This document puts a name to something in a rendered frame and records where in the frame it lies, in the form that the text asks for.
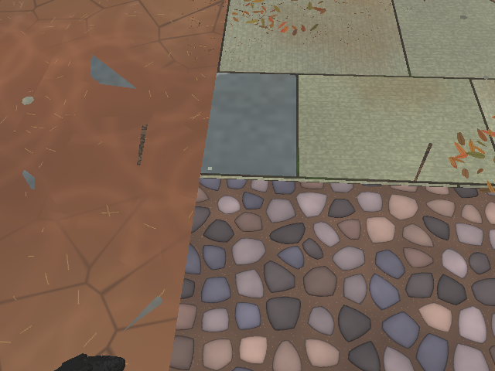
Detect robot left hand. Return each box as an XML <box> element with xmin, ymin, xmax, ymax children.
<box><xmin>54</xmin><ymin>353</ymin><xmax>125</xmax><ymax>371</ymax></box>

